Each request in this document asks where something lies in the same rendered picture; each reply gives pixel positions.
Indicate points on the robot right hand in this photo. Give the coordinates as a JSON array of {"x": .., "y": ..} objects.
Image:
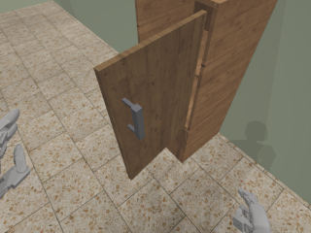
[{"x": 255, "y": 217}]

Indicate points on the handle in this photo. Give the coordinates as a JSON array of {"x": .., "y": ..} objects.
[{"x": 137, "y": 117}]

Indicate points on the robot left hand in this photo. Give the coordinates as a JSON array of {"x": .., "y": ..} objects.
[{"x": 15, "y": 175}]

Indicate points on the cupboard door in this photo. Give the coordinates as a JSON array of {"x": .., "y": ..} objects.
[{"x": 158, "y": 75}]

